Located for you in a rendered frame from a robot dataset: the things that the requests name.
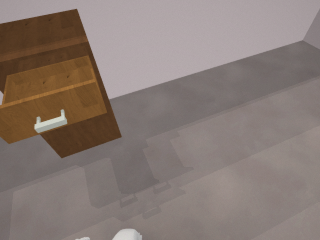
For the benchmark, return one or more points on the handle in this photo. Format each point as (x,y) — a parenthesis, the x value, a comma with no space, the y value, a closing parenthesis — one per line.
(50,124)

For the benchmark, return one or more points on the drawer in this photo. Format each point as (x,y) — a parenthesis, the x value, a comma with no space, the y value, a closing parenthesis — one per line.
(43,92)

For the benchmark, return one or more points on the cabinet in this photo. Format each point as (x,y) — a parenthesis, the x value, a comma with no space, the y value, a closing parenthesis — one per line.
(44,40)

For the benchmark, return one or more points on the left robot thigh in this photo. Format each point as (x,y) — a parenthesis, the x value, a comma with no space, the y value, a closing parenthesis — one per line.
(127,234)

